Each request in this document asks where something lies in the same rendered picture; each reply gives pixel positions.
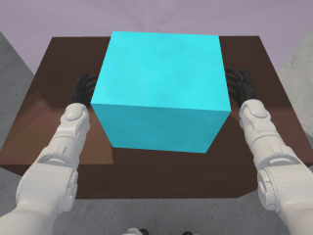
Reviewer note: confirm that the carton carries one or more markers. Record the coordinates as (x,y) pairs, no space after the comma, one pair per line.
(162,91)

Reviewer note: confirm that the robot left upper arm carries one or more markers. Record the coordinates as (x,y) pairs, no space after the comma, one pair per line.
(48,190)

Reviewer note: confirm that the robot left shin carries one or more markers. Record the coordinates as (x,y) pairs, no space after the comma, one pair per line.
(133,229)

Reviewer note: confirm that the robot right upper arm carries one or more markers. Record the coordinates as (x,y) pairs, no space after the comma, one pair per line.
(287,190)

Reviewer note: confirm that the robot right forearm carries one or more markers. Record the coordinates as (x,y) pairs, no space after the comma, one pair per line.
(264,141)

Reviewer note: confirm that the right robot hand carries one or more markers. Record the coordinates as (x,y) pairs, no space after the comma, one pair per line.
(245,86)

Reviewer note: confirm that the pedestal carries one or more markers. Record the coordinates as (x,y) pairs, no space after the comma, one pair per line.
(225,171)

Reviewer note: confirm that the left robot hand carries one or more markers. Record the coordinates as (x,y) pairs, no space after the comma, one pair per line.
(80,93)

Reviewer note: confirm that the robot left forearm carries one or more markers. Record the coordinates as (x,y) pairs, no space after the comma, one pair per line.
(67,143)

